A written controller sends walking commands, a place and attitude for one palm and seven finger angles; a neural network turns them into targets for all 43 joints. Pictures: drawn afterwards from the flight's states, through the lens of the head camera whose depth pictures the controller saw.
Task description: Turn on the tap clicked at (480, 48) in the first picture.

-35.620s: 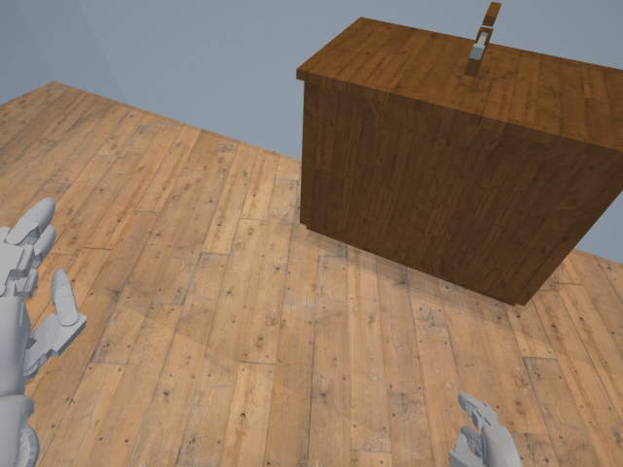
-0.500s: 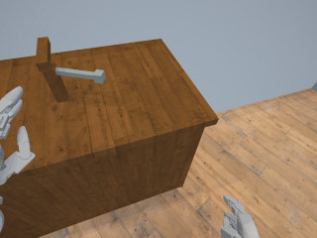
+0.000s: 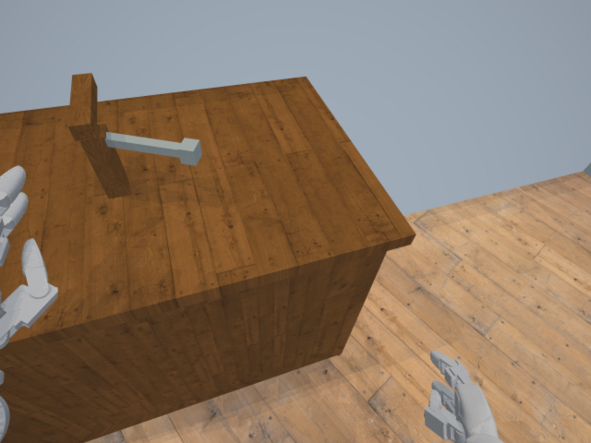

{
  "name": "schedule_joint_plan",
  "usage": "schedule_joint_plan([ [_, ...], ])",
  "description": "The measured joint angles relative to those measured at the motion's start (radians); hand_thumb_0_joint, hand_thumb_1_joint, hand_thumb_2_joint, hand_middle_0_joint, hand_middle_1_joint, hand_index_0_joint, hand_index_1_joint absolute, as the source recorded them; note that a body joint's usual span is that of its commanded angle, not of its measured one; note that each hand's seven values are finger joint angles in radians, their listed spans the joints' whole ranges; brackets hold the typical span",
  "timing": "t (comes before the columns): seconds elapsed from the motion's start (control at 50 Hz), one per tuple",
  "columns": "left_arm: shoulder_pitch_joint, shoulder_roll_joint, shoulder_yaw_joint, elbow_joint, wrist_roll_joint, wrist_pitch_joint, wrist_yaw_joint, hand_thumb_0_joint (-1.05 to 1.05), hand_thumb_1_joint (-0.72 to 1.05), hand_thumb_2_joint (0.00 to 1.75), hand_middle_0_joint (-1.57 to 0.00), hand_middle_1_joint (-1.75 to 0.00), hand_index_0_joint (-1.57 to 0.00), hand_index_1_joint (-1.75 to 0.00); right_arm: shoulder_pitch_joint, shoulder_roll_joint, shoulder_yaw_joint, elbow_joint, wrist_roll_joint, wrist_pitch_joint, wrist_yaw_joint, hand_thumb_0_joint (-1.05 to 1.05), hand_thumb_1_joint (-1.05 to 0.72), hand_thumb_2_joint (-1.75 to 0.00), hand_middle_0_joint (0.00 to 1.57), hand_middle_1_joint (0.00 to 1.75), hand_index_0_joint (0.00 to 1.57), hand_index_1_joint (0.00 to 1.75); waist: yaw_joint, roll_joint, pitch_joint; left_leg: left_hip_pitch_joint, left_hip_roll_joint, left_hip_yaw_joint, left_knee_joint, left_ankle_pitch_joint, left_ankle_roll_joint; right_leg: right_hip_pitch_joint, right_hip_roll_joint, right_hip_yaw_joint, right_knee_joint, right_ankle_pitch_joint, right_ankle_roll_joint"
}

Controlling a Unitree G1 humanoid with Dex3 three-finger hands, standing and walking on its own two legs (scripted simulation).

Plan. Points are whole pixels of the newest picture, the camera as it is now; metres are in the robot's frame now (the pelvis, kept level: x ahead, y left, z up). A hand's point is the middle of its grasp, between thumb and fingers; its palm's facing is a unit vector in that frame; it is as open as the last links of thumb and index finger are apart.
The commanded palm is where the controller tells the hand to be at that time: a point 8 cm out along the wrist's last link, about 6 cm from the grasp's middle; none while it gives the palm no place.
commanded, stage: look again from close up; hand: left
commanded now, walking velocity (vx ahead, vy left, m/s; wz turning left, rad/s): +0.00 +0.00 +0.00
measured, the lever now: (190, 151) +0.49 +0.21 +0.11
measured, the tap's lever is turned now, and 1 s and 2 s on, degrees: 62 62 62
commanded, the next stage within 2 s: come to a stop and stand still in 0.26 s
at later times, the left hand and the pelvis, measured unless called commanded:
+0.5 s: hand (70, 310) +0.20 +0.24 +0.15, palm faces +0.39 -0.85 -0.36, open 7.4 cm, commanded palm +0.14 +0.27 +0.17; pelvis -0.02 -0.01 +0.00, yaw +0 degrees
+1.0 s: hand (51, 296) +0.21 +0.25 +0.17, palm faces +0.47 -0.83 -0.30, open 7.4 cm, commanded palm +0.15 +0.27 +0.17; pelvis -0.01 -0.01 +0.00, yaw +1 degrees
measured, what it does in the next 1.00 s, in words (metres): stands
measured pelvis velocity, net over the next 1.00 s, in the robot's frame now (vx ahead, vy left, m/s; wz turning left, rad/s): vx -0.01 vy -0.01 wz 0.01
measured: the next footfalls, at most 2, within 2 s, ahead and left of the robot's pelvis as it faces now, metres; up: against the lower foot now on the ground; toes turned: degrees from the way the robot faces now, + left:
none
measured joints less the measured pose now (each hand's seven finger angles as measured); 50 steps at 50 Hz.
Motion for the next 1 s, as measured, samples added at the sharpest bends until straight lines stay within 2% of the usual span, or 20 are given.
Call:
schedule_joint_plan([
  [0.14, -0.04, -0.072, -0.071, 0.047, 0.013, 0.032, 0.008, 0.01, 0.89, 0.9, -0.2, -0.3, -0.21, -0.3, 0.018, 0.0, 0.008, 0.031, -0.003, 0.007, -0.011, 0.02, -0.91, -0.9, 0.2, 0.3, 0.2, 0.3, 0.024, 0.006, 0.009, 0.01, -0.004, -0.004, -0.012, 0.02, 0.001, 0.008, -0.004, -0.004, -0.004, 0.013, -0.001],
  [0.32, -0.059, -0.044, -0.051, 0.041, 0.017, 0.014, 0.013, 0.02, 0.89, 0.9, -0.21, -0.3, -0.21, -0.3, 0.03, 0.021, 0.021, 0.03, -0.006, -0.004, -0.01, 0.02, -0.91, -0.9, 0.2, 0.3, 0.2, 0.3, 0.007, 0.008, 0.006, 0.004, 0.003, -0.006, -0.029, 0.041, -0.005, 0.006, 0.004, -0.007, -0.028, 0.038, -0.01],
  [0.5, -0.027, -0.055, -0.062, 0.055, 0.016, 0.023, 0.008, 0.01, 0.89, 0.9, -0.21, -0.3, -0.21, -0.3, 0.04, -0.003, 0.004, 0.042, -0.003, -0.004, -0.009, 0.02, -0.91, -0.9, 0.2, 0.3, 0.2, 0.3, 0.002, 0.018, 0.005, 0.006, 0.005, -0.006, -0.038, 0.043, -0.008, 0.007, 0.006, -0.006, -0.036, 0.039, -0.012],
  [0.52, -0.074, -0.024, -0.049, 0.062, 0.059, 0.03, -0.012, 0.01, 0.89, 0.9, -0.21, -0.3, -0.21, -0.3, 0.052, -0.004, -0.003, 0.035, -0.013, -0.016, -0.013, 0.02, -0.91, -0.9, 0.2, 0.3, 0.2, 0.3, 0.016, 0.016, 0.012, -0.009, 0.008, -0.012, -0.022, 0.04, -0.008, -0.001, 0.008, -0.013, -0.03, 0.037, -0.012],
  [0.54, -0.147, 0.022, -0.027, 0.1, 0.077, 0.003, -0.031, 0.01, 0.89, 0.9, -0.21, -0.3, -0.21, -0.3, 0.056, -0.003, -0.003, 0.043, -0.015, -0.031, -0.016, 0.02, -0.91, -0.9, 0.2, 0.3, 0.2, 0.3, 0.029, 0.006, 0.016, -0.028, 0.007, -0.019, -0.008, 0.038, -0.01, -0.018, 0.007, -0.02, -0.014, 0.033, -0.015],
  [0.58, -0.237, 0.077, 0.025, 0.16, 0.055, -0.032, -0.027, 0.01, 0.88, 0.89, -0.21, -0.3, -0.22, -0.3, 0.04, 0.003, 0.007, 0.06, -0.014, -0.04, -0.008, 0.02, -0.91, -0.9, 0.2, 0.3, 0.2, 0.3, 0.039, -0.015, 0.031, -0.04, 0.009, -0.019, -0.005, 0.042, -0.014, -0.035, 0.009, -0.021, -0.005, 0.032, -0.023],
  [0.6, -0.25, 0.078, 0.044, 0.169, 0.038, -0.037, -0.019, 0.01, 0.88, 0.89, -0.21, -0.3, -0.22, -0.3, 0.034, 0.004, 0.008, 0.058, -0.009, -0.047, -0.001, 0.02, -0.91, -0.9, 0.2, 0.3, 0.2, 0.3, 0.036, -0.02, 0.035, -0.039, 0.009, -0.014, -0.009, 0.044, -0.015, -0.04, 0.009, -0.015, -0.001, 0.034, -0.024],
  [0.64, -0.225, 0.044, 0.048, 0.145, 0.014, -0.037, -0.004, 0.01, 0.89, 0.9, -0.21, -0.3, -0.21, -0.3, 0.031, -0.002, 0.003, 0.043, -0.005, -0.063, 0.013, 0.02, -0.91, -0.9, 0.2, 0.3, 0.2, 0.3, 0.022, -0.015, 0.035, -0.039, 0.006, -0.003, -0.009, 0.043, -0.012, -0.049, 0.005, -0.004, 0.012, 0.03, -0.021],
  [0.72, -0.068, -0.038, -0.054, 0.038, 0.012, -0.047, -0.007, 0.01, 0.9, 0.9, -0.2, -0.3, -0.2, -0.3, 0.035, -0.014, -0.008, 0.025, -0.001, -0.079, 0.026, 0.02, -0.91, -0.9, 0.2, 0.3, 0.2, 0.3, -0.007, 0.009, 0.018, -0.034, -0.004, 0.009, -0.003, 0.029, -0.001, -0.054, -0.006, 0.008, 0.034, 0.011, -0.008],
  [0.78, 0.017, -0.038, -0.105, 0.011, 0.02, -0.053, -0.022, 0.01, 0.89, 0.9, -0.2, -0.3, -0.21, -0.3, 0.041, -0.003, -0.006, 0.028, 0.0, -0.072, 0.012, 0.02, -0.91, -0.9, 0.2, 0.3, 0.2, 0.3, -0.014, 0.006, 0.006, -0.027, -0.009, 0.004, -0.001, 0.021, -0.001, -0.048, -0.01, 0.004, 0.045, -0.004, -0.005],
  [0.88, -0.012, 0.009, -0.044, 0.059, 0.012, -0.037, -0.011, 0.01, 0.88, 0.89, -0.21, -0.3, -0.22, -0.31, 0.044, 0.017, 0.009, 0.041, -0.001, -0.06, -0.013, 0.02, -0.91, -0.9, 0.2, 0.3, 0.2, 0.3, 0.009, -0.021, 0.006, -0.016, -0.006, -0.012, 0.0, 0.017, -0.008, -0.031, -0.007, -0.012, 0.043, -0.013, -0.013],
  [0.94, -0.072, -0.007, -0.014, 0.068, 0.007, -0.025, 0.008, 0.01, 0.88, 0.89, -0.21, -0.3, -0.22, -0.3, 0.035, 0.014, 0.016, 0.048, -0.004, -0.066, -0.014, 0.02, -0.91, -0.9, 0.2, 0.3, 0.2, 0.3, 0.026, -0.027, 0.013, -0.009, -0.001, -0.017, 0.001, 0.016, -0.011, -0.017, -0.002, -0.017, 0.033, -0.009, -0.016],
  [1.0, -0.107, -0.045, -0.029, 0.049, 0.011, -0.023, 0.021, 0.02, 0.89, 0.9, -0.21, -0.3, -0.21, -0.3, 0.02, 0.007, 0.017, 0.05, -0.007, -0.073, -0.005, 0.02, -0.91, -0.9, 0.2, 0.3, 0.2, 0.3, 0.035, -0.027, 0.011, -0.002, 0.003, -0.017, 0.001, 0.015, -0.012, -0.005, 0.002, -0.017, 0.019, -0.002, -0.016],
])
